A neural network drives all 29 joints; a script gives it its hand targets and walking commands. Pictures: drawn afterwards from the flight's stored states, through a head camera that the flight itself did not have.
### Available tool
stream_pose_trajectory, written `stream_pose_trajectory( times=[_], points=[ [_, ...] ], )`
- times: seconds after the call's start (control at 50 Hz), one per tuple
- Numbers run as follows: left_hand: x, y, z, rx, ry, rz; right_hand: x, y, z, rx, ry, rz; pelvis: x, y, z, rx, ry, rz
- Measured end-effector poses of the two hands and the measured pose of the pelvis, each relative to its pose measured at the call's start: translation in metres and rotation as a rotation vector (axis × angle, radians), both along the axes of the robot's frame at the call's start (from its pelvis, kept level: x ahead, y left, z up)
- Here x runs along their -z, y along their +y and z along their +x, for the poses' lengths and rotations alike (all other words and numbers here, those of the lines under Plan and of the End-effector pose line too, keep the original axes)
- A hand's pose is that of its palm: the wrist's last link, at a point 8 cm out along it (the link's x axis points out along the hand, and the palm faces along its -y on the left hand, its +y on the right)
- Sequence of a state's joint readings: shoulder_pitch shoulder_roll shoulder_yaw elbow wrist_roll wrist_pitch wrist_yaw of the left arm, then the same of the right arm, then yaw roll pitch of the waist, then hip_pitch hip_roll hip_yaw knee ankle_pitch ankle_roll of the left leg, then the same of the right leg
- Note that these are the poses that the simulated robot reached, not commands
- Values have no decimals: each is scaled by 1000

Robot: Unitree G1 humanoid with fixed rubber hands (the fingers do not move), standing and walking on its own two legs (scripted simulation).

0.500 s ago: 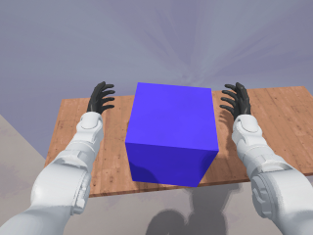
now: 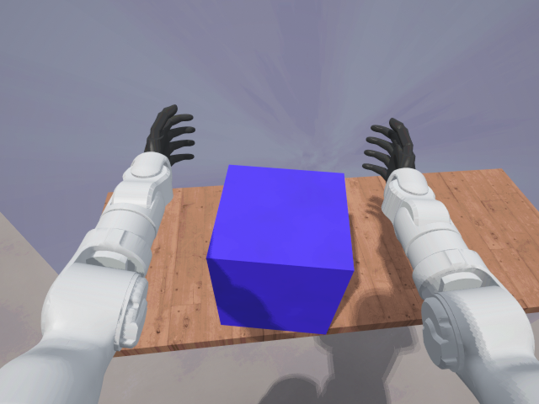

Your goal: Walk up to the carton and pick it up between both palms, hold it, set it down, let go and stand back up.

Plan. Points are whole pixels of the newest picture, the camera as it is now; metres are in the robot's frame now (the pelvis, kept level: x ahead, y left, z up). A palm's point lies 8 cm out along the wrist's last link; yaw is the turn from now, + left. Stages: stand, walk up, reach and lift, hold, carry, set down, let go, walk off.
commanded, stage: set down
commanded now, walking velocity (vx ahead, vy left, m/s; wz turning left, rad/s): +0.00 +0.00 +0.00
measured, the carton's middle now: (279, 252) +0.41 -0.02 -0.05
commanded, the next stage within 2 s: none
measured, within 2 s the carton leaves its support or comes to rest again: neither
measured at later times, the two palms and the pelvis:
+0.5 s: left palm (149, 224) +0.39 +0.19 +0.07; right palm (391, 232) +0.37 -0.18 +0.07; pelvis +0.02 -0.01 +0.01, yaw +1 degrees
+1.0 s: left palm (138, 284) +0.32 +0.21 +0.02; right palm (393, 288) +0.30 -0.19 +0.01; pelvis +0.02 +0.00 +0.01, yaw +1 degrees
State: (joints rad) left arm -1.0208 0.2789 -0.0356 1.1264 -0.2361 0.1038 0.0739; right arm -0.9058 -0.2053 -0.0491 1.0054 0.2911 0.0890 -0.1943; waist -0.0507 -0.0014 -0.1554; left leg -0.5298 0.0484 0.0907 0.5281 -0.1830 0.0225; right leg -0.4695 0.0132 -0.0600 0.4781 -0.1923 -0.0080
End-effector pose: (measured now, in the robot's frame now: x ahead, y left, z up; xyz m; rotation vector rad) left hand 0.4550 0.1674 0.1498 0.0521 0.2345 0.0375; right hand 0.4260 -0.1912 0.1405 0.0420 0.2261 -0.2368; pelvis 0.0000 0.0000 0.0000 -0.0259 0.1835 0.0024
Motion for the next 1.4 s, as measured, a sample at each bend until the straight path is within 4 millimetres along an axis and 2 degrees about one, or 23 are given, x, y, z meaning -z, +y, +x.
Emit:
stream_pose_trajectory(
  times=[0.08, 0.18, 0.24, 0.44, 0.5, 0.64, 0.82, 1.0, 1.26, 1.4],
  points=[
    [-4, 0, -1, 13, 24, 2, -5, 0, -2, 14, 21, 10, -5, -4, 5, -8, -48, 2],
    [2, 5, -7, 15, 18, -5, 0, 1, -8, 6, 17, 6, -9, -8, 12, -5, -87, 6],
    [13, 11, -15, 12, 27, -3, 10, 2, -16, 2, 19, 6, -10, -10, 15, -8, -111, 8],
    [67, 22, -55, 0, 72, -25, 64, 6, -52, -7, 38, 28, -11, -11, 21, -14, -141, 12],
    [80, 23, -66, -6, 82, -39, 72, 7, -61, -11, 32, 28, -10, -11, 22, -13, -133, 13],
    [93, 23, -86, 11, 59, -46, 78, 5, -78, -14, -5, 9, -10, -9, 23, -7, -137, 13],
    [118, 31, -119, 4, 56, -39, 108, 3, -111, -9, 35, 5, -9, -7, 23, -8, -165, 13],
    [133, 38, -139, -4, 22, -15, 129, 5, -127, -17, 47, 11, -7, -4, 22, -14, -159, 9],
    [161, 42, -170, -13, 22, -9, 148, 5, -147, -21, 44, -7, -4, -3, 22, -27, -175, 7],
    [178, 45, -191, -11, 42, -5, 164, 7, -166, -18, 72, -11, -2, -2, 23, -32, -190, 4]
  ],
)
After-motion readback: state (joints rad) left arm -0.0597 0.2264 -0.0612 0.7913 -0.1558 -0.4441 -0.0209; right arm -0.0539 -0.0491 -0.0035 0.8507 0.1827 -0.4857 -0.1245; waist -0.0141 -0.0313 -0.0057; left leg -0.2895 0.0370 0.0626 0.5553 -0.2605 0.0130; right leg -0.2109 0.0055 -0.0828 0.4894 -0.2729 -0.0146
